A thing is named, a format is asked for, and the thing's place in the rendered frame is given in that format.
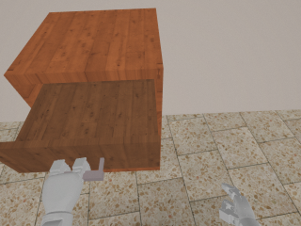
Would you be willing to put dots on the robot left hand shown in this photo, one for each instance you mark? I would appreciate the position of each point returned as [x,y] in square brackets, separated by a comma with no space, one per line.
[62,190]

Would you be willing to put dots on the drawer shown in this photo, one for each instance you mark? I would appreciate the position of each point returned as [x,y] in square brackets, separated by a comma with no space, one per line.
[115,120]

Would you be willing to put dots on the cabinet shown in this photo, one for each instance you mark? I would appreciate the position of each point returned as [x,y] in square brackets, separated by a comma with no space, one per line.
[92,46]

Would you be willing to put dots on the robot right hand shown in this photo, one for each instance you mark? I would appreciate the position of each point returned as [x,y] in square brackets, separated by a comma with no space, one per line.
[232,212]

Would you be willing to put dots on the handle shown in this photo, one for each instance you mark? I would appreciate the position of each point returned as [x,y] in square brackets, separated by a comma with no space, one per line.
[93,175]

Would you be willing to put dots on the robot left forearm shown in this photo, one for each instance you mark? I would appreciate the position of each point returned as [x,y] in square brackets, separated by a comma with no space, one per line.
[57,218]

